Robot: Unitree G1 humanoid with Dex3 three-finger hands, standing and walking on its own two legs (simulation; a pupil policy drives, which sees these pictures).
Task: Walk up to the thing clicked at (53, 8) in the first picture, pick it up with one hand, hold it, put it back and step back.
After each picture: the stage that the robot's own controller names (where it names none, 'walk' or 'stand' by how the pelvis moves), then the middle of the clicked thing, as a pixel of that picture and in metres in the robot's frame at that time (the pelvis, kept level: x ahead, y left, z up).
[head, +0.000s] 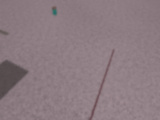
stand; (54, 10) +2.17 +0.38 -0.72
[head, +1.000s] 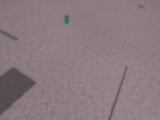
walk; (66, 19) +2.05 +0.13 -0.71
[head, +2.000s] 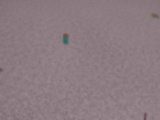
walk; (65, 38) +1.42 +0.10 -0.72
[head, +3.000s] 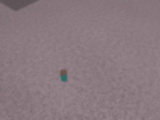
walk; (63, 75) +0.91 +0.14 -0.71
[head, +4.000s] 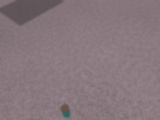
walk; (65, 111) +0.56 +0.18 -0.70
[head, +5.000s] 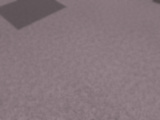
stand; out of the picture +0.38 +0.13 -0.71
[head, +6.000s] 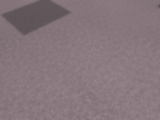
stand; out of the picture +0.36 +0.12 -0.72
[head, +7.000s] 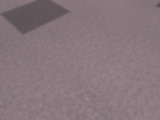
stand; out of the picture +0.37 +0.13 -0.73
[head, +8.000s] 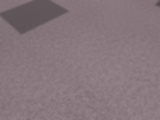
stand; out of the picture +0.36 +0.14 -0.73
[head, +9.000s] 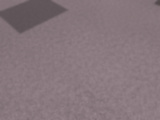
stand; out of the picture +0.35 +0.14 -0.73
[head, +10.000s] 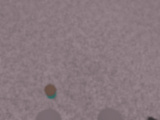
go down; (50, 91) +0.41 +0.15 -0.51
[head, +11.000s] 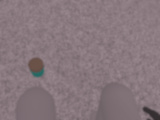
go down; (36, 68) +0.45 +0.17 -0.32
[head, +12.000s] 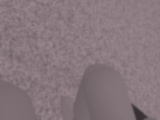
close in; out of the picture +0.44 +0.21 -0.23
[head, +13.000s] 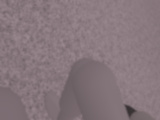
close; out of the picture +0.43 +0.23 -0.23
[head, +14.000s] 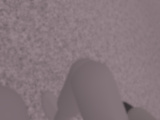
lift; out of the picture +0.42 +0.22 -0.23
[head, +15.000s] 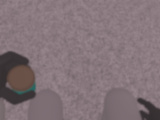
lift; (23, 83) +0.32 +0.19 -0.04
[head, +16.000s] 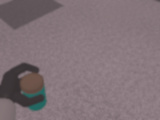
hold; (34, 92) +0.31 +0.16 +0.05
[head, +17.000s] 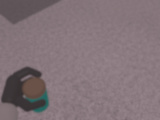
hold; (37, 95) +0.31 +0.16 +0.02
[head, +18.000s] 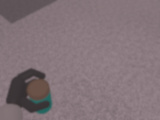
crouch; (40, 97) +0.31 +0.14 +0.01
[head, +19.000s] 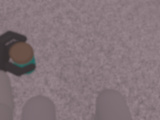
crouch; (24, 59) +0.42 +0.17 -0.07
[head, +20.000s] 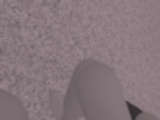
lower; out of the picture +0.43 +0.25 -0.22
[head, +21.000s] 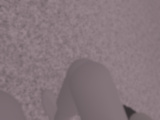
lower; out of the picture +0.43 +0.25 -0.23
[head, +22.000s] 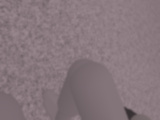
lower; out of the picture +0.44 +0.26 -0.22
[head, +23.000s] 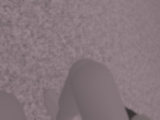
lower; out of the picture +0.44 +0.25 -0.23
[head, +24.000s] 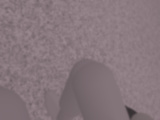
loosen; out of the picture +0.42 +0.22 -0.23
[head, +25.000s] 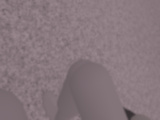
withdraw; out of the picture +0.43 +0.23 -0.24
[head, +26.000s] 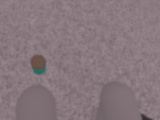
walk; (38, 65) +0.45 +0.17 -0.32
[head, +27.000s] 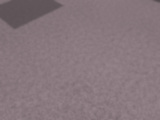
stand; out of the picture +0.37 +0.12 -0.66
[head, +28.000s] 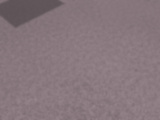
stand; out of the picture +0.37 +0.14 -0.67
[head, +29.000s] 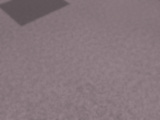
stand; out of the picture +0.38 +0.13 -0.69
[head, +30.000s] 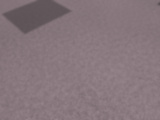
walk; out of the picture +0.38 +0.13 -0.73
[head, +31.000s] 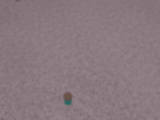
walk; (67, 98) +0.54 +0.07 -0.70
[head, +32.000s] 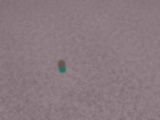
walk; (61, 66) +0.86 +0.16 -0.70
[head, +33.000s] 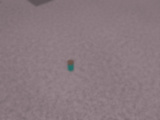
stand; (70, 65) +1.08 +0.10 -0.71
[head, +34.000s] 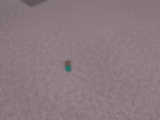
stand; (68, 66) +1.06 +0.13 -0.73
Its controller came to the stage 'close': yes
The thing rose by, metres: 0.73
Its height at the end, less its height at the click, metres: +0.00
